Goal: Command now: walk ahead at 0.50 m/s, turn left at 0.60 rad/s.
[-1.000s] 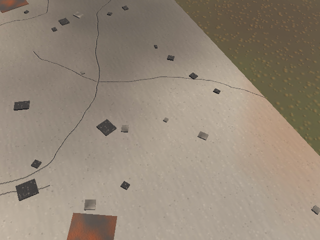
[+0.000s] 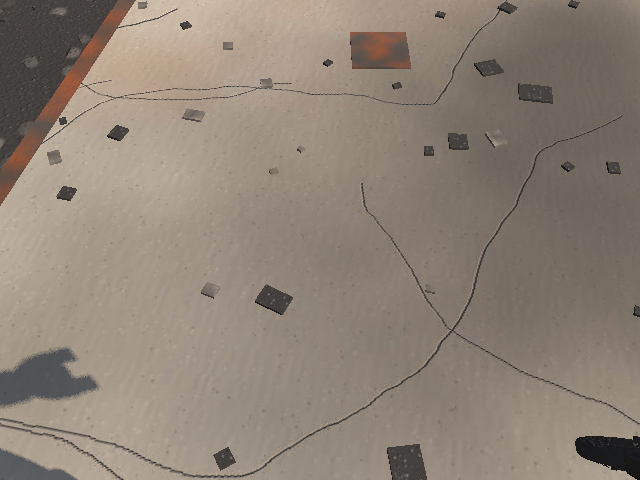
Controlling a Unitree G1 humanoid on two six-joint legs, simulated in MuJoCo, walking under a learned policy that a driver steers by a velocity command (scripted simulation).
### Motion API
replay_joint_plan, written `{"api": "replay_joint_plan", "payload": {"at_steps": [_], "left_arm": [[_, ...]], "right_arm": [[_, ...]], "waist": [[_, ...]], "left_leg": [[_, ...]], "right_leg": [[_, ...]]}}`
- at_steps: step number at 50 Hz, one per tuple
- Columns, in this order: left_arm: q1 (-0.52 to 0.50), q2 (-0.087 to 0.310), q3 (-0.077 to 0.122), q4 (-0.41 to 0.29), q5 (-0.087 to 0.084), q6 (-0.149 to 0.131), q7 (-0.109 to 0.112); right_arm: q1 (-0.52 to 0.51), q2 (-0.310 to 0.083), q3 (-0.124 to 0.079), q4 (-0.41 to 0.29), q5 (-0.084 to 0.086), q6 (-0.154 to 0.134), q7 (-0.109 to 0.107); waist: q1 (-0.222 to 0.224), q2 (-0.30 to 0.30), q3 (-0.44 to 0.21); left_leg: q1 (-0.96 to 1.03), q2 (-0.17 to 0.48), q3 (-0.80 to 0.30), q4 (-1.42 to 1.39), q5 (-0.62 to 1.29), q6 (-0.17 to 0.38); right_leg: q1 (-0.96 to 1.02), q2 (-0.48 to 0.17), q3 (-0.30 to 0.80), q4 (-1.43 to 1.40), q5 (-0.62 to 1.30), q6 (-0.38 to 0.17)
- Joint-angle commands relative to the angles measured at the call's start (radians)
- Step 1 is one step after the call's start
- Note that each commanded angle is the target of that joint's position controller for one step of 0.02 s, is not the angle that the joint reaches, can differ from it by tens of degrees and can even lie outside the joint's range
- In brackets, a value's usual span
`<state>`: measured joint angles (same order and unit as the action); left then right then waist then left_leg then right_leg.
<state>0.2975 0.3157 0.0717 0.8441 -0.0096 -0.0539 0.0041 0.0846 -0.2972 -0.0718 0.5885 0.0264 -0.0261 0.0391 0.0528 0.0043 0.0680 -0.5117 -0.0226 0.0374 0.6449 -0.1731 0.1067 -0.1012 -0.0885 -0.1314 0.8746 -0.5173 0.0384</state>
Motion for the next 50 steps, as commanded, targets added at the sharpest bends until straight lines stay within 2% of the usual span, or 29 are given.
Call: {"api": "replay_joint_plan", "payload": {"at_steps": [1, 2, 3, 4, 6, 9, 12, 16, 19, 21, 22, 23, 24, 25, 26, 27, 28, 29, 32, 34, 37, 40, 43, 45, 46, 47, 48, 49, 50], "left_arm": [[-0.127, 0.138, 0.008, -0.172, -0.037, -0.082, -0.02], [-0.136, 0.122, 0.001, -0.175, -0.027, -0.092, -0.016], [-0.132, 0.123, 0.004, -0.162, 0.001, -0.091, -0.009], [-0.111, 0.132, 0.01, -0.157, 0.012, -0.08, -0.01], [-0.092, 0.114, 0.01, -0.154, 0.02, -0.058, -0.012], [-0.166, 0.071, -0.004, -0.178, 0.028, -0.041, -0.01], [-0.271, 0.037, -0.021, -0.196, 0.022, -0.044, -0.02], [-0.354, 0.058, -0.018, -0.221, 0.005, -0.057, -0.038], [-0.336, 0.086, -0.005, -0.228, 0.006, -0.064, -0.045], [-0.218, 0.11, 0.012, -0.199, 0.012, -0.07, -0.039], [-0.089, 0.147, 0.027, -0.177, 0.023, -0.074, -0.034], [0.053, 0.229, 0.049, -0.159, 0.038, -0.073, -0.031], [0.131, 0.207, 0.05, -0.116, 0.012, -0.061, -0.042], [0.096, 0.137, 0.028, -0.123, -0.01, -0.057, -0.041], [0.036, 0.107, 0.017, -0.135, -0.002, -0.048, -0.035], [-0.013, 0.094, 0.009, -0.137, 0.011, -0.043, -0.034], [-0.042, 0.071, 0.001, -0.139, 0.019, -0.045, -0.033], [-0.054, 0.062, -0.004, -0.139, 0.024, -0.047, -0.032], [-0.035, 0.081, 0.001, -0.119, 0.007, -0.056, -0.029], [-0.016, 0.108, 0.008, -0.105, 0.003, -0.052, -0.023], [0.02, 0.124, 0.011, -0.085, -0.004, -0.041, -0.016], [0.082, 0.135, 0.012, -0.055, -0.011, -0.031, -0.014], [0.115, 0.143, 0.015, -0.03, -0.015, -0.014, -0.011], [0.11, 0.16, 0.021, -0.022, -0.016, -0.003, -0.005], [0.091, 0.169, 0.023, -0.023, -0.017, 0.002, -0.002], [0.09, 0.154, 0.016, -0.024, -0.017, 0.005, 0.0], [0.077, 0.111, -0.005, -0.049, 0.001, 0.001, 0.001], [0.195, -0.012, -0.043, -0.077, 0.008, -0.018, -0.004], [0.163, 0.065, -0.026, -0.059, -0.015, -0.034, -0.008]], "right_arm": [[0.335, -0.201, -0.065, 0.006, -0.009, -0.027, -0.01], [0.276, -0.175, -0.055, 0.007, -0.006, -0.034, -0.01], [0.204, -0.144, -0.044, -0.003, -0.007, -0.034, -0.013], [0.159, -0.124, -0.035, -0.019, -0.019, -0.034, -0.017], [0.134, -0.126, -0.034, -0.021, -0.021, -0.037, -0.026], [0.168, -0.156, -0.042, 0.004, -0.017, -0.039, -0.045], [0.204, -0.153, -0.039, 0.031, -0.012, -0.034, -0.055], [0.287, -0.147, -0.034, 0.084, -0.006, -0.036, -0.052], [0.301, -0.149, -0.034, 0.107, -0.01, -0.026, -0.052], [0.279, -0.137, -0.03, 0.108, -0.011, -0.018, -0.051], [0.273, -0.104, -0.015, 0.098, -0.019, -0.018, -0.05], [0.365, -0.055, 0.003, 0.085, -0.014, -0.027, -0.052], [0.418, -0.047, 0.011, 0.093, -0.003, -0.038, -0.053], [0.337, -0.13, -0.007, 0.089, 0.01, -0.043, -0.05], [0.232, -0.14, -0.008, 0.066, 0.009, -0.045, -0.048], [0.169, -0.127, -0.005, 0.048, -0.007, -0.049, -0.046], [0.159, -0.116, -0.009, 0.048, -0.02, -0.049, -0.046], [0.179, -0.099, -0.007, 0.056, -0.019, -0.046, -0.043], [0.179, -0.055, 0.004, 0.059, -0.022, -0.039, -0.042], [0.114, -0.039, 0.013, 0.042, -0.027, -0.043, -0.042], [0.017, -0.017, 0.024, 0.027, -0.023, -0.054, -0.031], [-0.074, -0.018, 0.026, 0.008, -0.012, -0.061, -0.017], [-0.131, -0.033, 0.022, -0.016, -0.007, -0.068, -0.001], [-0.108, -0.056, 0.013, -0.014, -0.009, -0.072, 0.005], [-0.044, -0.078, 0.002, 0.002, -0.013, -0.073, 0.004], [0.086, -0.118, -0.021, 0.041, -0.019, -0.073, -0.004], [0.268, -0.182, -0.043, 0.075, -0.033, -0.071, -0.016], [0.344, -0.278, -0.063, 0.092, -0.041, -0.063, -0.023], [0.367, -0.186, -0.042, 0.097, -0.027, -0.058, -0.023]], "waist": [[-0.186, 0.114, -0.316], [-0.14, 0.048, -0.231], [-0.095, 0.016, -0.171], [-0.058, 0.038, -0.148], [-0.029, 0.043, -0.128], [-0.043, 0.035, -0.086], [-0.091, 0.063, -0.066], [-0.136, 0.075, -0.045], [-0.119, 0.103, -0.037], [-0.052, 0.112, -0.08], [0.007, 0.079, -0.194], [0.018, -0.105, -0.362], [0.021, -0.326, -0.422], [0.04, -0.192, -0.288], [0.037, -0.103, -0.179], [0.012, -0.051, -0.093], [-0.016, -0.057, -0.067], [-0.037, -0.081, -0.064], [-0.049, -0.097, -0.069], [-0.033, -0.075, -0.06], [0.002, -0.073, -0.047], [0.037, -0.074, -0.027], [0.038, -0.08, -0.007], [0.007, -0.093, -0.024], [-0.038, -0.098, -0.063], [-0.104, -0.081, -0.146], [-0.184, -0.024, -0.289], [-0.14, 0.23, -0.432], [-0.18, 0.215, -0.467]], "left_leg": [[0.867, 0.329, -0.726, -0.349, -0.157, 0.266], [0.719, 0.287, -0.609, -0.347, -0.064, 0.23], [0.577, 0.247, -0.514, -0.355, 0.041, 0.204], [0.476, 0.22, -0.459, -0.376, 0.126, 0.198], [0.37, 0.197, -0.412, -0.408, 0.214, 0.204], [0.273, 0.156, -0.33, -0.422, 0.255, 0.19], [0.237, 0.107, -0.266, -0.411, 0.156, 0.136], [0.316, 0.157, -0.317, -0.367, 0.081, 0.116], [0.42, 0.206, -0.376, -0.3, 0.142, 0.098], [0.438, 0.171, -0.357, -0.183, 0.346, 0.066], [0.38, 0.116, -0.306, 0.006, 0.374, 0.034], [0.086, -0.006, -0.209, 0.352, 0.143, -0.042], [-0.148, -0.083, -0.191, 0.597, -0.388, -0.086], [-0.263, -0.027, -0.24, 0.686, -0.364, -0.082], [-0.279, 0.022, -0.196, 0.685, -0.285, -0.078], [-0.264, 0.06, -0.16, 0.619, -0.218, -0.075], [-0.222, 0.097, -0.155, 0.549, -0.166, -0.075], [-0.17, 0.112, -0.148, 0.51, -0.138, -0.078], [-0.154, 0.128, -0.113, 0.394, -0.097, -0.101], [-0.171, 0.135, -0.099, 0.269, -0.003, -0.116], [-0.122, 0.115, -0.074, 0.07, 0.168, -0.12], [-0.077, 0.087, -0.053, -0.046, 0.248, -0.118], [-0.089, 0.073, -0.057, -0.114, 0.193, -0.091], [-0.032, 0.057, -0.048, -0.148, 0.123, -0.063], [0.071, 0.033, -0.025, -0.173, 0.108, -0.043], [0.278, 0.018, -0.014, -0.196, 0.125, -0.013], [0.585, 0.156, -0.151, -0.145, 0.154, 0.047], [0.948, 0.419, -0.588, -0.188, 0.036, 0.197], [0.927, 0.441, -0.741, -0.292, -0.117, 0.216]], "right_leg": [[-0.771, 0.052, 0.213, 0.509, 0.018, -0.042], [-0.73, 0.011, 0.212, 0.417, 0.106, -0.051], [-0.659, -0.018, 0.211, 0.331, 0.152, -0.042], [-0.585, -0.036, 0.218, 0.284, 0.187, -0.033], [-0.526, -0.033, 0.201, 0.213, 0.214, -0.006], [-0.515, -0.006, 0.178, 0.042, 0.349, 0.033], [-0.441, 0.034, 0.165, -0.198, 0.568, 0.037], [-0.415, 0.051, 0.178, -0.32, 0.629, 0.005], [-0.413, 0.057, 0.176, -0.361, 0.504, -0.043], [-0.257, 0.088, 0.131, -0.414, 0.464, -0.089], [-0.044, 0.019, 0.188, -0.382, 0.51, -0.138], [0.33, -0.182, 0.509, -0.377, 0.446, -0.274], [0.465, -0.304, 0.882, -0.54, 0.193, -0.363], [0.388, -0.293, 0.866, -0.583, 0.014, -0.327], [0.261, -0.256, 0.723, -0.595, 0.034, -0.29], [0.124, -0.211, 0.618, -0.623, 0.134, -0.276], [0.047, -0.177, 0.552, -0.643, 0.227, -0.266], [-0.001, -0.148, 0.501, -0.664, 0.3, -0.259], [-0.035, -0.129, 0.394, -0.706, 0.473, -0.278], [-0.027, -0.124, 0.339, -0.724, 0.548, -0.278], [-0.027, -0.089, 0.251, -0.728, 0.579, -0.245], [-0.002, -0.101, 0.234, -0.719, 0.562, -0.234], [0.09, -0.146, 0.252, -0.681, 0.594, -0.221], [0.139, -0.165, 0.253, -0.625, 0.7, -0.202], [0.141, -0.151, 0.231, -0.548, 0.848, -0.187], [0.091, -0.106, 0.203, -0.392, 0.944, -0.163], [-0.093, -0.057, 0.175, -0.13, 0.769, -0.127], [-0.5, 0.113, 0.128, 0.251, 0.155, -0.057], [-0.619, 0.105, 0.254, 0.388, -0.062, -0.056]]}}
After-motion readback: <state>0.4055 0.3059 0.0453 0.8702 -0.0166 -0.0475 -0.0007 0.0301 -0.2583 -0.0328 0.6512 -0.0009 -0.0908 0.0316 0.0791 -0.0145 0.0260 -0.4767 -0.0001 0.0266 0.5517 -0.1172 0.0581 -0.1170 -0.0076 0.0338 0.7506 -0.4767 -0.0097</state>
